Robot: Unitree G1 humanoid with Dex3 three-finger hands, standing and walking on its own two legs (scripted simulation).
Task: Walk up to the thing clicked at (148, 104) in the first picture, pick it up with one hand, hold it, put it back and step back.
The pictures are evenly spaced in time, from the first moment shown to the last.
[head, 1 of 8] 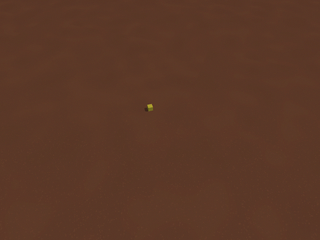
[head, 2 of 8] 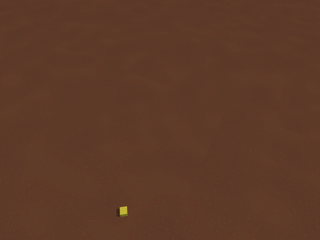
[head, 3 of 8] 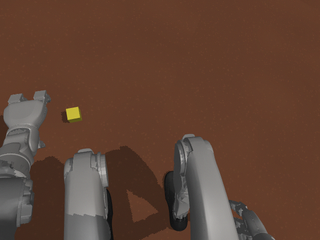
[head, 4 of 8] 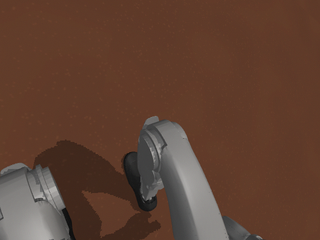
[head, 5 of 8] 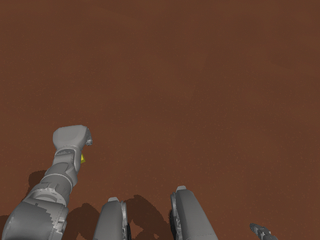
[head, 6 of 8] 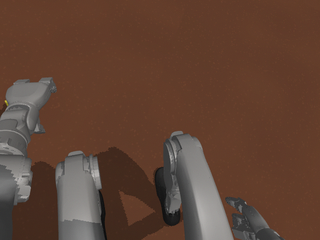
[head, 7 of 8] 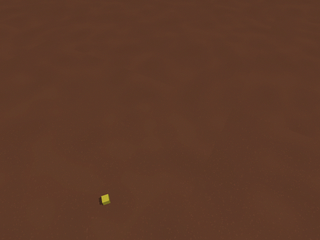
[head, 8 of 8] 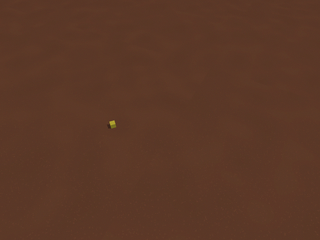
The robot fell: no
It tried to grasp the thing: yes
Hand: left
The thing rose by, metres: 0.60
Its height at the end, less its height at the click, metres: +0.00
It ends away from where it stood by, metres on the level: 0.15
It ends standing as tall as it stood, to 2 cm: yes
